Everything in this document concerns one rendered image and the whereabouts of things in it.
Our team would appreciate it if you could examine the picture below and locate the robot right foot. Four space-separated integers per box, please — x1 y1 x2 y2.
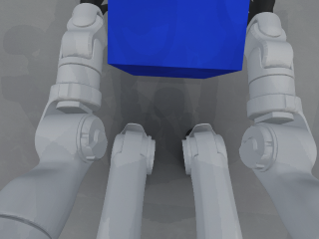
185 128 193 140

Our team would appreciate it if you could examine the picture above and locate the left robot upper arm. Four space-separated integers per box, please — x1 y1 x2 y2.
0 113 108 239

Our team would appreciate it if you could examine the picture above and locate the robot right forearm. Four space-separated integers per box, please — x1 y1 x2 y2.
243 12 317 154

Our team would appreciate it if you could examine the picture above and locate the carton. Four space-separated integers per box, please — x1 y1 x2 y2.
108 0 250 79

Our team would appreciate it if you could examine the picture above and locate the right robot upper arm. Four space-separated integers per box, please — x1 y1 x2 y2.
238 122 319 239

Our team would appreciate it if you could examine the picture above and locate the left robot hand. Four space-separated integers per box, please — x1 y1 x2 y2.
80 0 108 15

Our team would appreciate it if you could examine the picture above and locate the right robot thigh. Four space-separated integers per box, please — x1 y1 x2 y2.
181 130 243 239

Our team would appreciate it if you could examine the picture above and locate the robot left forearm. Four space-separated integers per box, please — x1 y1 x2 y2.
35 3 108 150

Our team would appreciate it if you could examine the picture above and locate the right robot hand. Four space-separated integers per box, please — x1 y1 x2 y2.
246 0 275 27

